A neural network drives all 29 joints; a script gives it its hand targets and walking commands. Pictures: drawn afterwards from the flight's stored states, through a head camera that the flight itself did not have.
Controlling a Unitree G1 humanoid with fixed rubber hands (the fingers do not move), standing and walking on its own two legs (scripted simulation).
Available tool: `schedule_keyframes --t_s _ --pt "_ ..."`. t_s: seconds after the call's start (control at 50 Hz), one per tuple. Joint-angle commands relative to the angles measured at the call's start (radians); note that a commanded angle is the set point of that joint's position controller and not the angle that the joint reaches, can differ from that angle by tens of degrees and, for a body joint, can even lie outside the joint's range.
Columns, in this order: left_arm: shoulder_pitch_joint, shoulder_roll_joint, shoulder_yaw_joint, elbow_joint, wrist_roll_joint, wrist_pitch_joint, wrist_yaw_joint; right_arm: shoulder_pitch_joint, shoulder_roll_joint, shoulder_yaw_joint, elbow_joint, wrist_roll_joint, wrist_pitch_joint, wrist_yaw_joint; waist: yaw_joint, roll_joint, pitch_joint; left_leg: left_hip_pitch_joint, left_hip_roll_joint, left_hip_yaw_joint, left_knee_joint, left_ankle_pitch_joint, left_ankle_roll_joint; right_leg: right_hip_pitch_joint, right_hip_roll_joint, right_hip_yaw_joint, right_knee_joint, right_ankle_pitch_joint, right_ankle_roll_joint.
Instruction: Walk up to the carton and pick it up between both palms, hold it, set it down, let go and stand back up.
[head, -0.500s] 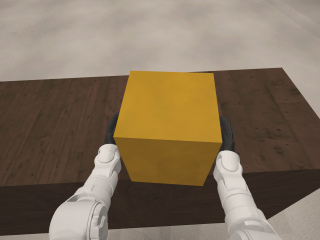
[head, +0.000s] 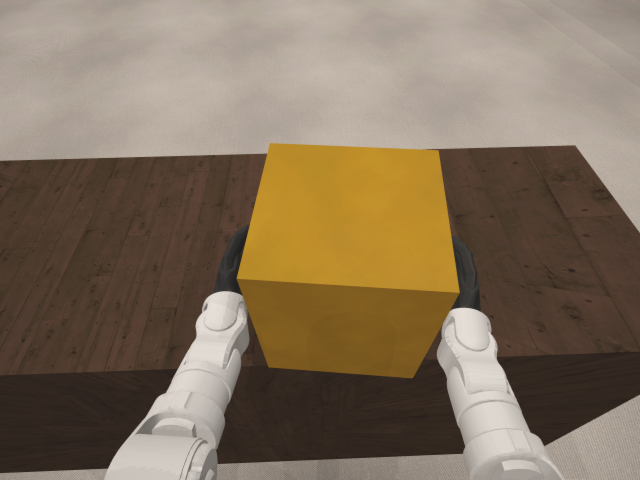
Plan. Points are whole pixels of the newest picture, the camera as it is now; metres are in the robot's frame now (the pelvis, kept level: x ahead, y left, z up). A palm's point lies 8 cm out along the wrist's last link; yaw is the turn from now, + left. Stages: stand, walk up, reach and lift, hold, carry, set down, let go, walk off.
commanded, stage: reach and lift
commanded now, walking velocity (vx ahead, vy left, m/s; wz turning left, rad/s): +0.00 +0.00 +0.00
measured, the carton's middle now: (346, 268) +0.38 -0.06 +0.04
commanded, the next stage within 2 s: none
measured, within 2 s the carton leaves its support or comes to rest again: neither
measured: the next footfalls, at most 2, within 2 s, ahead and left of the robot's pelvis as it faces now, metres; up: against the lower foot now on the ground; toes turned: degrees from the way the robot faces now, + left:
none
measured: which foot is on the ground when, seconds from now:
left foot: down 0.00-1.00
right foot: down 0.00-1.00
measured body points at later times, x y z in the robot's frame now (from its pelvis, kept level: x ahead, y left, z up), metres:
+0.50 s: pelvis -0.03 -0.02 +0.01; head +0.00 -0.01 +0.45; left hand +0.39 +0.08 +0.06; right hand +0.33 -0.22 +0.05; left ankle -0.05 +0.08 -0.74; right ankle +0.01 -0.16 -0.74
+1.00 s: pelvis -0.02 -0.02 +0.01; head -0.02 +0.00 +0.46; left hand +0.39 +0.10 +0.11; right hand +0.35 -0.20 +0.10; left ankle -0.04 +0.08 -0.74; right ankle +0.01 -0.16 -0.74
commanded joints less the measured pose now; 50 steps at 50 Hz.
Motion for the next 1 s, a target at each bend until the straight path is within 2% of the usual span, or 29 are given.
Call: schedule_keyframes --t_s 0.0,0.08,0.24,0.3,0.42,0.5,0.64,0.78,0.84,0.9,0.98 --pt "-0.766 -0.787 -0.478 -0.327 0.057 -0.109 -0.133 -0.705 0.657 0.546 -0.244 -0.041 -0.092 0.178 -0.035 0.031 -0.665 0.208 0.026 -0.049 -0.003 0.728 -0.176 0.371 0.076 0.001 0.096 0.508 -0.07" --pt "-0.762 -0.778 -0.449 -0.301 0.095 -0.129 -0.133 -0.722 0.644 0.512 -0.203 -0.082 -0.148 0.171 -0.033 0.011 -0.645 0.188 0.025 -0.039 -0.019 0.693 -0.169 0.382 0.07 -0.006 0.088 0.516 -0.066" --pt "-0.769 -0.728 -0.272 -0.091 0.202 -0.171 -0.17 -0.786 0.624 0.339 0.028 -0.199 -0.292 0.173 -0.007 -0.02 -0.564 0.159 0.022 0.019 -0.094 0.543 -0.144 0.451 0.051 -0.023 0.041 0.486 -0.056" --pt "-0.799 -0.703 -0.23 -0.055 0.214 -0.175 -0.176 -0.833 0.624 0.301 0.064 -0.222 -0.326 0.171 0.008 -0.029 -0.568 0.137 0.014 0.043 -0.118 0.473 -0.132 0.482 0.045 -0.024 0.027 0.465 -0.051" --pt "-0.885 -0.674 -0.208 -0.044 0.194 -0.164 -0.174 -0.921 0.655 0.29 0.063 -0.236 -0.321 0.165 0.039 -0.049 -0.605 0.062 0.0 0.074 -0.161 0.295 -0.096 0.509 0.031 -0.015 0.024 0.376 -0.042" --pt "-0.922 -0.675 -0.233 -0.066 0.157 -0.146 -0.168 -0.956 0.679 0.326 0.025 -0.214 -0.279 0.16 0.048 -0.056 -0.637 0.034 -0.005 0.077 -0.165 0.238 -0.079 0.514 0.03 -0.004 0.035 0.34 -0.04" --pt "-0.928 -0.691 -0.286 -0.144 0.11 -0.1 -0.169 -0.958 0.693 0.408 -0.048 -0.148 -0.195 0.141 0.036 -0.056 -0.655 0.062 -0.008 0.058 -0.143 0.298 -0.081 0.528 0.037 0.007 0.049 0.377 -0.036" --pt "-0.851 -0.695 -0.298 -0.238 0.11 0.034 -0.181 -0.94 0.647 0.449 -0.103 -0.062 -0.101 0.127 0.03 -0.056 -0.573 0.144 -0.008 0.042 -0.134 0.409 -0.097 0.545 0.054 0.003 0.029 0.409 -0.035" --pt "-0.819 -0.714 -0.339 -0.342 0.093 0.13 -0.177 -0.957 0.624 0.491 -0.194 0.002 -0.039 0.123 0.029 -0.048 -0.57 0.187 -0.011 0.03 -0.117 0.483 -0.11 0.554 0.067 0.002 0.026 0.437 -0.036" --pt "-0.787 -0.733 -0.406 -0.498 0.062 0.243 -0.165 -0.974 0.599 0.55 -0.327 0.077 0.032 0.117 0.025 -0.049 -0.585 0.234 -0.013 0.014 -0.092 0.569 -0.123 0.555 0.081 0.0 0.029 0.473 -0.033" --pt "-0.758 -0.725 -0.479 -0.683 0.031 0.383 -0.158 -0.965 0.557 0.597 -0.457 0.157 0.125 0.106 0.011 -0.043 -0.568 0.279 -0.016 -0.004 -0.076 0.611 -0.131 0.537 0.092 -0.004 0.032 0.471 -0.028"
